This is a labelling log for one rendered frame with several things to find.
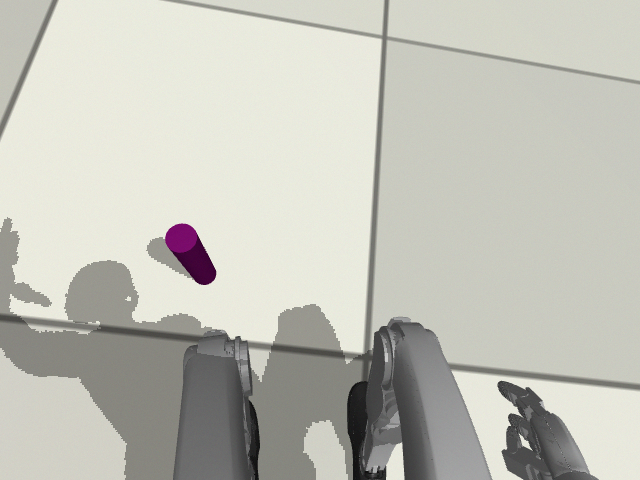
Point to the right robot hand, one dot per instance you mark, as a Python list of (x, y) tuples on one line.
[(547, 435)]

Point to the can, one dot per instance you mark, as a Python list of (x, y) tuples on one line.
[(187, 247)]

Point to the right robot foot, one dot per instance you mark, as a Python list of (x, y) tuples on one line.
[(356, 422)]

